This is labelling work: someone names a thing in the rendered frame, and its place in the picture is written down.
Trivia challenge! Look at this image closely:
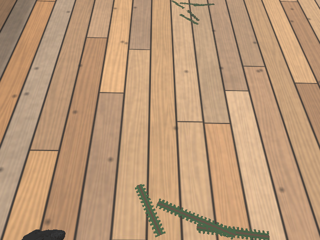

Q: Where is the robot left hand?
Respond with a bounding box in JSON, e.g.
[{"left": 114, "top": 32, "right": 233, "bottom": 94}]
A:
[{"left": 22, "top": 229, "right": 66, "bottom": 240}]

